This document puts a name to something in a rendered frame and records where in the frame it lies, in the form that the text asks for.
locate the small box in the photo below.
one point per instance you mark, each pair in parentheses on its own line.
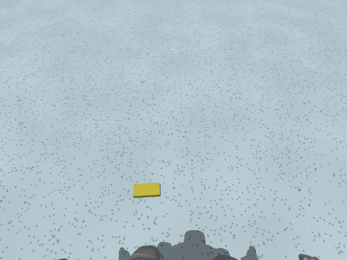
(146,190)

